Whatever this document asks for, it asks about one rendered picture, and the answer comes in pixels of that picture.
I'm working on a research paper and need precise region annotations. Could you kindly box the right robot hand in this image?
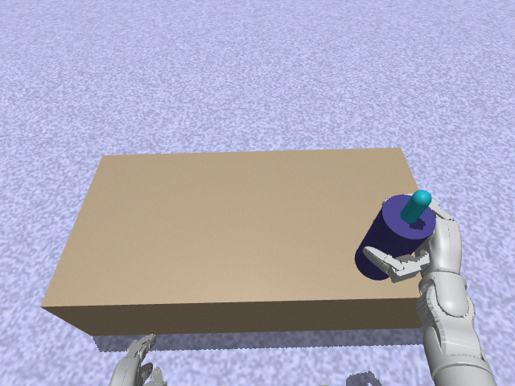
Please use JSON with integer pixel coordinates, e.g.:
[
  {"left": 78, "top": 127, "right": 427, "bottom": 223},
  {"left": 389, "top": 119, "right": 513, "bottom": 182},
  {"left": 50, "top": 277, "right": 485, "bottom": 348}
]
[{"left": 363, "top": 190, "right": 462, "bottom": 283}]

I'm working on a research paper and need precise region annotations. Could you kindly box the bottle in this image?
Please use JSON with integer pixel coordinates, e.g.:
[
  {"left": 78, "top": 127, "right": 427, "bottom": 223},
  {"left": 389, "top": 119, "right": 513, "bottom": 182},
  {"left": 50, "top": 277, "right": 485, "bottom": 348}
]
[{"left": 355, "top": 190, "right": 436, "bottom": 281}]

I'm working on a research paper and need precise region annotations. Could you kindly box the right robot arm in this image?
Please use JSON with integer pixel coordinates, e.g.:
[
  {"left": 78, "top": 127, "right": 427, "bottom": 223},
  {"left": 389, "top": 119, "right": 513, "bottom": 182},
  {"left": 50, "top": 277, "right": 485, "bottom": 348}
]
[{"left": 416, "top": 271, "right": 497, "bottom": 386}]

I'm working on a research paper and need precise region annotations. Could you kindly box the left robot hand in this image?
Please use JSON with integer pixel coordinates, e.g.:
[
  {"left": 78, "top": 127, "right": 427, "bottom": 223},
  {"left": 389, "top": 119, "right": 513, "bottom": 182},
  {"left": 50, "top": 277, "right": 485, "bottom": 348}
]
[{"left": 109, "top": 334, "right": 167, "bottom": 386}]

